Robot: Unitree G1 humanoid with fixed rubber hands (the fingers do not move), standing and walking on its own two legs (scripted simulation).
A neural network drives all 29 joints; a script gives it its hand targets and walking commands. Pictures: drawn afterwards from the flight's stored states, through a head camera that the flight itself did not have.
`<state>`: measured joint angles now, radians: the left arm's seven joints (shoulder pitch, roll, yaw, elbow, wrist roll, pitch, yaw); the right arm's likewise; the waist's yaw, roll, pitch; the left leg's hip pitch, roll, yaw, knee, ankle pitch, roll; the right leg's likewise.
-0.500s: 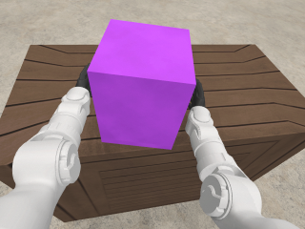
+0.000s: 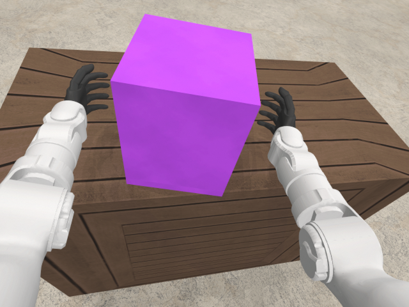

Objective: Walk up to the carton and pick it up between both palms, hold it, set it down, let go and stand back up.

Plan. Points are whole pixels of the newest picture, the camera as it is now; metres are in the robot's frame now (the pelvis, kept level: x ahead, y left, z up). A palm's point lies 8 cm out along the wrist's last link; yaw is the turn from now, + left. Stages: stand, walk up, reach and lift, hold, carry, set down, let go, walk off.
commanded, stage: set down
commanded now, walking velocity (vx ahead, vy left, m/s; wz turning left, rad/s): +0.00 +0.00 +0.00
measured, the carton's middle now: (186, 112) +0.48 -0.01 +0.13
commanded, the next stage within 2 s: none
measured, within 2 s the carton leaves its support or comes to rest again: neither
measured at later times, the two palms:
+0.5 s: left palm (59, 63) +0.47 +0.19 +0.23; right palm (300, 102) +0.40 -0.18 +0.22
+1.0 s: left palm (41, 93) +0.44 +0.21 +0.20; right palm (294, 130) +0.37 -0.17 +0.19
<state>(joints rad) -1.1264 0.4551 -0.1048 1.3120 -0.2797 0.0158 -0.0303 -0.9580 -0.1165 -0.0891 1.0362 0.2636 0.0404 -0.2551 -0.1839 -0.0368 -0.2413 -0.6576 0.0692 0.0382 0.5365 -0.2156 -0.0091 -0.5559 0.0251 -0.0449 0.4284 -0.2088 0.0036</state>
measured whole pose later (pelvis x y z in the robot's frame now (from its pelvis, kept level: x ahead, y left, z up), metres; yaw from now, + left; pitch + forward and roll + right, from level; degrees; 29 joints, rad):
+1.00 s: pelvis -0.04 +0.00 +0.01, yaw +1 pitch +5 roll -2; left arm -1.17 0.52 -0.10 1.23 -0.29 0.26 -0.06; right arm -0.96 -0.07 -0.11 0.89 0.30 0.31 -0.32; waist -0.19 -0.09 -0.10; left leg -0.38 0.05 0.04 0.42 -0.14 0.00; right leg -0.28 0.01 -0.05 0.33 -0.14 0.01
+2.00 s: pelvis -0.04 +0.02 +0.01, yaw +0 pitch -4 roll -2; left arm -0.38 0.45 0.02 0.23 -0.31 0.52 -0.08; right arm -0.27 -0.05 -0.11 0.07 0.27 0.50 -0.33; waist -0.01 -0.05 0.06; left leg -0.20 0.03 0.08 0.46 -0.19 0.03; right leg -0.12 -0.01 -0.01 0.38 -0.18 0.03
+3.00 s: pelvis +0.00 +0.00 +0.02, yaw -1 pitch -2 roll -1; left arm 0.22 0.36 0.04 -0.04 -0.22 0.34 -0.07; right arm 0.30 -0.11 -0.01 -0.10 0.15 0.29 -0.17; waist 0.04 -0.01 0.10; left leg -0.13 0.04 0.08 0.38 -0.20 0.00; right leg -0.06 0.00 -0.01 0.31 -0.21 0.01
